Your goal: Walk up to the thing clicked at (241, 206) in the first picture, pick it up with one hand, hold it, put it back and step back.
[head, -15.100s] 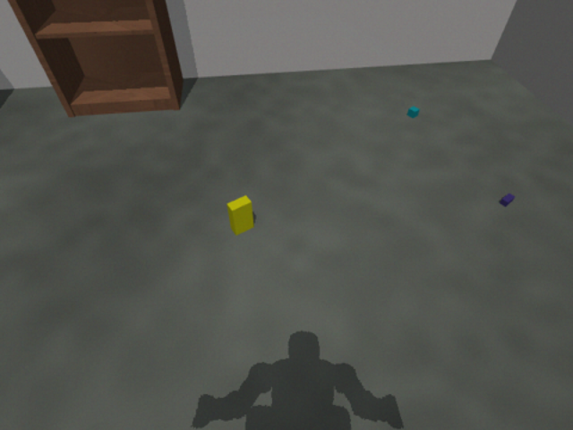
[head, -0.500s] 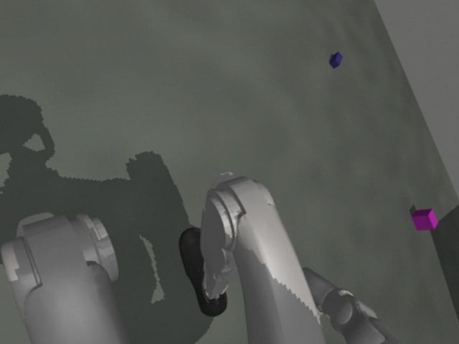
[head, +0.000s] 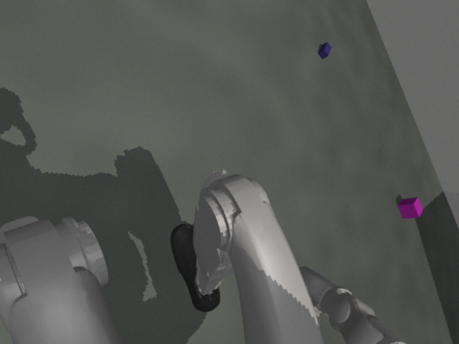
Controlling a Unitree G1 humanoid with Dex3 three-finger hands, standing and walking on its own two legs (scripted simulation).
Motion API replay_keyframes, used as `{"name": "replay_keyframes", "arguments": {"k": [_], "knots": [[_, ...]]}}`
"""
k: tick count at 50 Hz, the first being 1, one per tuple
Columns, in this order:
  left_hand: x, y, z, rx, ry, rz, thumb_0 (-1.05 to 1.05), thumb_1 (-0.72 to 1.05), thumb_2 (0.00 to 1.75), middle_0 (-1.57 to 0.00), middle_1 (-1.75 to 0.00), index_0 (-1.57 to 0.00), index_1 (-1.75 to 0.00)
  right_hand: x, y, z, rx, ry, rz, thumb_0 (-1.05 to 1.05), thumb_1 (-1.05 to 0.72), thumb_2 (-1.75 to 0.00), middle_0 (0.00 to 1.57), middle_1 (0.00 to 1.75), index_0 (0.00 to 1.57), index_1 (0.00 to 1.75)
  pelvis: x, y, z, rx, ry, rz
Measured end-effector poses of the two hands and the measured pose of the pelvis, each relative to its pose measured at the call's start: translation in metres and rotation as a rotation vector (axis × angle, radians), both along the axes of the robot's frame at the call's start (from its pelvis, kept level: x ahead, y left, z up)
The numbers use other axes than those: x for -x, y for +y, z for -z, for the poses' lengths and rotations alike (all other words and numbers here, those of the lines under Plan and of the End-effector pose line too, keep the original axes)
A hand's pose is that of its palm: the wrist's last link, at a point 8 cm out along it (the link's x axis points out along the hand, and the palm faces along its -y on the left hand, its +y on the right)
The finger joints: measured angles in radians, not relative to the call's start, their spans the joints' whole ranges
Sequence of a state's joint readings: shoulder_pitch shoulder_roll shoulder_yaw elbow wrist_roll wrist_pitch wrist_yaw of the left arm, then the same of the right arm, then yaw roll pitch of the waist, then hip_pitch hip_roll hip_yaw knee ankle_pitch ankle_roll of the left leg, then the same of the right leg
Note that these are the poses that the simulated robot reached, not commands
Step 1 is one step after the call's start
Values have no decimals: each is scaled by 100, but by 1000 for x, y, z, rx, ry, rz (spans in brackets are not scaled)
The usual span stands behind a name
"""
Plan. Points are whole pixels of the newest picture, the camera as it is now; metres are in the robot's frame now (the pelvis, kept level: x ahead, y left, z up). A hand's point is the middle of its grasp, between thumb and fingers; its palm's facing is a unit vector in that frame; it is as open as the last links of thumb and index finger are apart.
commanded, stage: close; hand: left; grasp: from the side
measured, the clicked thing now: out of the picture +0.49 +0.31 -0.21
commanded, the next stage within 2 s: settle in 0.76 s
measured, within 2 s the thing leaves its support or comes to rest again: leaves its support in 1.00 s
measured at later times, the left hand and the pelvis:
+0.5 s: hand out of the picture +0.48 +0.32 -0.17, palm faces +0.50 -0.87 +0.00, open 8.6 cm; pelvis +0.00 +0.00 +0.00, yaw -1 degrees
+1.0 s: hand out of the picture +0.48 +0.32 -0.16, palm faces +0.50 -0.87 +0.01, open 9.0 cm; pelvis +0.00 +0.00 +0.00, yaw -1 degrees
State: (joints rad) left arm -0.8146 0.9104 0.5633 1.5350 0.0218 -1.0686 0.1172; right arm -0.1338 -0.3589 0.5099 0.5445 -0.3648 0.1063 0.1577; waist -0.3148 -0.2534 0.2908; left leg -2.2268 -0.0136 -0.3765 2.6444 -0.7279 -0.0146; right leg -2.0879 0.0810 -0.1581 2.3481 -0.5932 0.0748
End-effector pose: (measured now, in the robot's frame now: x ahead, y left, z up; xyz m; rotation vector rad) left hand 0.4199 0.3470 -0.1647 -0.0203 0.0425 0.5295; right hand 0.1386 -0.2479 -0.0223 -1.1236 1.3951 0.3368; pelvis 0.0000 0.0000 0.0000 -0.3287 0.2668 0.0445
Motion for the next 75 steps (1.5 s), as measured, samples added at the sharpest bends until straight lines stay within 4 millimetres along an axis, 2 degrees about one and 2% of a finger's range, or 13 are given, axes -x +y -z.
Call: {"name": "replay_keyframes", "arguments": {"k": [15, 21, 32, 45, 55, 65, 75], "knots": [[-6, 5, 2, 0, 15, 10, 0, 28, 47, -45, -43, -46, -42, 1, 2, -4, 15, 4, -5, 0, -87, -88, 20, 30, 20, 30, 0, 2, -2, 9, 3, 4], [-9, 7, 2, 3, 10, 4, 0, 35, 55, -56, -54, -57, -53, 2, 3, -6, 24, 7, -4, 0, -87, -88, 20, 30, 20, 30, 0, 3, -3, 14, 5, 6], [-13, 14, 1, -3, 19, 3, 1, 16, 67, -63, -72, -64, -71, 5, 3, -9, 40, 13, 0, 0, -87, -88, 20, 30, 20, 30, 1, 5, -4, 19, 5, 9], [-12, 9, 1, 5, 23, 11, 1, -9, 81, -74, -94, -75, -93, 7, 3, -8, 32, 11, 0, 0, -88, -89, 20, 30, 20, 30, 2, 4, -4, 16, 1, 9], [-18, 15, -9, -7, -10, 11, 1, -22, 90, -78, -106, -78, -106, 8, 0, -7, 34, 13, 14, 0, -90, -89, 20, 30, 20, 30, 1, 2, -5, 12, 8, 7], [-12, 28, -35, -32, -34, 20, 0, -30, 95, -81, -114, -81, -113, 10, -2, -4, 1, -5, 69, 0, -90, -89, 20, 30, 20, 30, 0, 0, -9, -1, 35, -3], [3, 44, -84, -56, -72, 33, 0, -35, 99, -83, -117, -83, -116, 3, -2, 0, -77, -64, 152, 0, -90, -89, 20, 30, 20, 30, -2, -3, -17, -27, 93, -24]]}}
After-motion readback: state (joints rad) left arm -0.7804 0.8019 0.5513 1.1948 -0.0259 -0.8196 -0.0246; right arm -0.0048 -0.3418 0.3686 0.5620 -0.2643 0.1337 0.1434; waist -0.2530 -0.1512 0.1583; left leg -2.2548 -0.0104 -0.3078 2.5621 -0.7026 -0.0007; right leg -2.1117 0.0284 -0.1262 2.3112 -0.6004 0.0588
